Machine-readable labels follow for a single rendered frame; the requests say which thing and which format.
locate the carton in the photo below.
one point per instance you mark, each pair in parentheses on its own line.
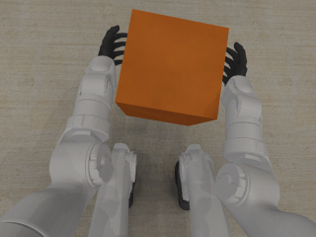
(172,69)

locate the robot left forearm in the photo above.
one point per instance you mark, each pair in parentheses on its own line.
(93,104)

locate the robot right hand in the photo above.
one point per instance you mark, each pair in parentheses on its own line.
(237,65)

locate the robot right thigh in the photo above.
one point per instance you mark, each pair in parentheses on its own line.
(207,213)

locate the robot thigh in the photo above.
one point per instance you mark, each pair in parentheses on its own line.
(110,215)
(207,213)

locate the robot left thigh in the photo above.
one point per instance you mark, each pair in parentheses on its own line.
(110,215)

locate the robot right forearm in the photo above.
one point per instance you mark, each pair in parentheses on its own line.
(244,125)

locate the right robot upper arm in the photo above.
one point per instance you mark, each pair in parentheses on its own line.
(251,195)

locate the left robot upper arm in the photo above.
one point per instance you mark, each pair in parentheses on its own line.
(77,170)

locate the robot left hand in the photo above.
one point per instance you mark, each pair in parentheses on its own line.
(109,45)

